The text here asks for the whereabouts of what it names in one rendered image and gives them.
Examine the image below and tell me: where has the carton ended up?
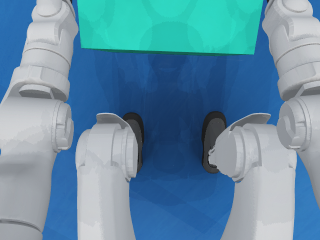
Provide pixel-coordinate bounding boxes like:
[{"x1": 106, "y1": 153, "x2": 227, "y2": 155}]
[{"x1": 77, "y1": 0, "x2": 263, "y2": 56}]

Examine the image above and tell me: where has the right robot forearm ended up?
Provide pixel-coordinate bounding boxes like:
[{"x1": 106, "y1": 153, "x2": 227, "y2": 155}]
[{"x1": 262, "y1": 0, "x2": 320, "y2": 101}]

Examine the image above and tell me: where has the left robot shin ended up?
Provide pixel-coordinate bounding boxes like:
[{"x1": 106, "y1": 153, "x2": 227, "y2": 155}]
[{"x1": 75, "y1": 113, "x2": 134, "y2": 170}]

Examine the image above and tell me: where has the left robot forearm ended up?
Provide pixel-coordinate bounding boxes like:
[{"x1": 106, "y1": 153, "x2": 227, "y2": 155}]
[{"x1": 0, "y1": 0, "x2": 79, "y2": 109}]

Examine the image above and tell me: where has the left robot upper arm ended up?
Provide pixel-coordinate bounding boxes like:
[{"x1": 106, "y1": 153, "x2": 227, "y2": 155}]
[{"x1": 0, "y1": 96, "x2": 74, "y2": 240}]

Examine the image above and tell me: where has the right robot upper arm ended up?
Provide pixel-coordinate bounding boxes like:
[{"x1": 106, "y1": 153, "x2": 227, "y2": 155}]
[{"x1": 276, "y1": 94, "x2": 320, "y2": 209}]

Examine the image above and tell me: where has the robot left foot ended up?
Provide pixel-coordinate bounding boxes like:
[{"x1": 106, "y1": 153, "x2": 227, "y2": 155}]
[{"x1": 122, "y1": 112, "x2": 145, "y2": 173}]

